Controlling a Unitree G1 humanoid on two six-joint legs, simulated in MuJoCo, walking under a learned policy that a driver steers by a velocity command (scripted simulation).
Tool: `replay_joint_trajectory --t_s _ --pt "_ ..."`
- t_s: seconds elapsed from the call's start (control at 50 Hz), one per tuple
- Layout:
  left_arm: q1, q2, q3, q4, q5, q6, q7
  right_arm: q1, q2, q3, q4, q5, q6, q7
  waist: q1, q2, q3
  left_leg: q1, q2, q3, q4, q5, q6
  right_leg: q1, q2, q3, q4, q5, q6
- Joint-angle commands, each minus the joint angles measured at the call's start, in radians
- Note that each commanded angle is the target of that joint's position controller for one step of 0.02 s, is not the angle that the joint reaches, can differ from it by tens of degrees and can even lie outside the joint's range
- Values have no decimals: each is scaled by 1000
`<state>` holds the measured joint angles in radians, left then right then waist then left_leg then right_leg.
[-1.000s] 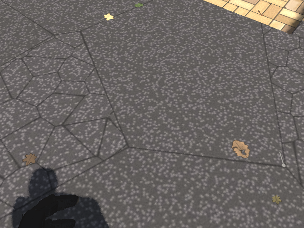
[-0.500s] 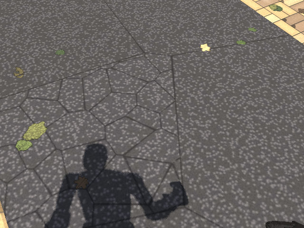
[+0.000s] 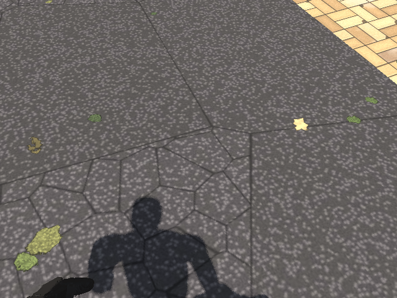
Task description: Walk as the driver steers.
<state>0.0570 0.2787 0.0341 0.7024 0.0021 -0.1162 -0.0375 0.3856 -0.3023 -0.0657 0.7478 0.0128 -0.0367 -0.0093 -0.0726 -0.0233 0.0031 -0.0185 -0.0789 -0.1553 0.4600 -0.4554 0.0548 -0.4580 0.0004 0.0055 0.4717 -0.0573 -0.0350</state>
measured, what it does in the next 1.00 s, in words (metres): walks ahead, turning right: left foot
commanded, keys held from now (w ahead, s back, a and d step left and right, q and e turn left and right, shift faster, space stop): w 0.42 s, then w+e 0.58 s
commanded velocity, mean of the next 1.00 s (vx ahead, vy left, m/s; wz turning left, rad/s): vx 0.50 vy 0.00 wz -0.18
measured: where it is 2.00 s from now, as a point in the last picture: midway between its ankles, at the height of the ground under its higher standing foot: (246, 158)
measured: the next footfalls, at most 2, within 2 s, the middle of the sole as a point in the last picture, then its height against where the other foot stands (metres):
left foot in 0.50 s outside the picture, level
right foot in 1.04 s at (233, 236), level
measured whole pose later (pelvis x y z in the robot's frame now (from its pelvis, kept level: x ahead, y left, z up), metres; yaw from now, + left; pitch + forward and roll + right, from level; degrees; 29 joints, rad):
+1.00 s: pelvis +0.54 -0.01 +0.00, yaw -15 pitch +1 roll +3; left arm 0.09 0.26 0.05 0.70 -0.02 -0.02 -0.06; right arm 0.32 -0.29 -0.08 0.85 0.01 -0.06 -0.01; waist -0.07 -0.03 0.04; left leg 0.10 0.01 0.28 0.27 -0.38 -0.03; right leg -0.60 -0.07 -0.03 0.64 -0.08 -0.06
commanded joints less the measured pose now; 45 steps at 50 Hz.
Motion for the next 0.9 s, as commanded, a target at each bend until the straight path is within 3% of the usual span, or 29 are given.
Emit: replay_joint_trajectory --t_s 0.02,0.04,0.06,0.08,0.1,0.12,0.16,0.2,0.3,0.36,0.42,0.46,0.48,0.5,0.52,0.54,0.56,0.58,0.6,0.62,0.66,0.72,0.8,0.9 --pt "334 279 94 4 19 -14 12 81 -40 4 -74 -5 -17 -3 145 -123 -338 -433 37 14 605 365 -2 752 -307 440 11 -36 -236" --pt "385 230 86 41 -10 -5 1 99 -49 9 -71 9 -28 -1 154 -271 -362 -659 -18 -1 788 -116 -29 839 -393 757 -155 -305 -299" --pt "330 165 65 32 -25 0 3 -3 -133 -12 -81 25 -33 1 171 -142 -196 -761 47 -26 856 -68 -23 726 -369 683 -189 -456 -249" --pt "264 138 54 18 -14 9 8 -91 -137 -11 -103 21 -36 2 159 -67 -97 -766 97 20 839 15 -18 593 -329 550 -203 -417 -211" --pt "217 117 43 16 -4 14 8 -137 -123 -10 -115 6 -39 5 133 -29 -16 -747 132 46 774 77 -21 463 -287 456 -234 -317 -203" --pt "190 98 36 13 5 12 10 -135 -114 -14 -114 -5 -38 6 105 -41 3 -698 165 47 710 126 -24 387 -253 394 -255 -230 -192" --pt "179 95 33 20 5 8 11 -94 -75 -8 -98 -3 -31 9 76 -73 -4 -628 183 68 647 161 -37 322 -214 306 -291 -104 -193" --pt "193 123 40 36 -4 3 16 -119 -53 0 -108 -9 -28 7 74 -65 5 -644 193 89 565 204 -58 304 -211 241 -317 15 -209" --pt "249 160 48 73 -17 17 27 -280 -17 18 -143 -9 -43 17 128 -39 26 -604 174 128 238 473 -74 316 -166 103 -330 120 -173" --pt "314 172 49 105 -24 28 28 -368 -18 19 -167 2 -51 31 164 -37 44 -576 148 142 131 539 -68 364 -188 100 -316 104 -165" --pt "341 181 53 130 -28 46 33 -415 -34 14 -191 6 -57 46 159 -45 59 -593 136 134 67 469 -35 465 -236 119 -267 146 -148" --pt "339 194 57 139 -29 58 38 -380 -59 2 -189 2 -63 49 121 -55 39 -505 114 138 33 397 -11 492 -246 142 -195 264 -129" --pt "317 202 58 136 -30 62 40 -293 -83 -12 -167 -2 -66 46 63 -56 -9 -371 89 161 -1 392 10 475 -222 125 -99 399 -112" --pt "309 180 49 129 -23 63 41 -145 -132 -36 -127 -8 -66 36 -9 -39 -113 -134 104 154 3 420 41 395 -168 93 76 425 -84" --pt "305 113 23 95 6 58 40 41 -212 -57 -102 -25 -61 22 -74 82 -284 182 309 -56 53 458 104 183 -94 51 394 126 -44" --pt "447 17 -4 91 -13 40 35 58 -248 -62 -85 -26 -52 28 -1 348 -410 439 508 -476 -55 235 236 -161 46 53 693 -516 5" --pt "379 135 24 106 -37 33 34 49 -146 -38 -94 -18 -49 26 -46 218 -333 368 476 -487 -119 97 199 -255 -2 144 793 -516 4" --pt "291 171 39 77 -51 30 32 -10 -114 -26 -91 -13 -50 23 -38 172 -189 243 448 -337 -145 120 163 -301 -40 124 802 -423 1" --pt "249 155 38 69 -44 32 36 -74 -97 -19 -90 -16 -53 23 -6 110 -116 114 409 -236 -177 206 147 -270 -80 103 771 -340 9" --pt "236 144 43 67 -32 38 37 -122 -71 -13 -87 -19 -58 26 22 107 -61 18 376 -155 -214 271 142 -242 -104 102 727 -285 16" --pt "280 104 43 80 -36 64 37 -167 -50 -12 -74 -27 -74 27 69 132 -35 -91 344 -42 -280 346 138 -154 -131 103 697 -226 30" --pt "248 73 43 61 -30 90 41 -180 -69 -23 -42 -27 -89 22 87 100 13 -136 347 76 -327 459 147 -194 -141 110 643 -152 48" --pt "157 55 37 27 -25 84 23 -164 -98 -33 -11 -29 -80 7 65 76 41 -99 320 217 -341 515 127 -221 -134 87 426 45 52" --pt "-8 38 25 -42 -22 79 -7 -95 -140 -48 33 -10 -56 -3 2 51 90 12 351 305 -325 542 108 -228 -115 3 221 92 18"
Keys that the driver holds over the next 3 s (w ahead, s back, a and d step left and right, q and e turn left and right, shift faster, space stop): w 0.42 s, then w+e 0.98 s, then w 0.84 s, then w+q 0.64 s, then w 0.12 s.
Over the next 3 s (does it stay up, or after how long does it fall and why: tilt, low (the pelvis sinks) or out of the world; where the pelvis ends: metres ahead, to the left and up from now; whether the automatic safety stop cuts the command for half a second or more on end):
stays up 1.52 -0.52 0.02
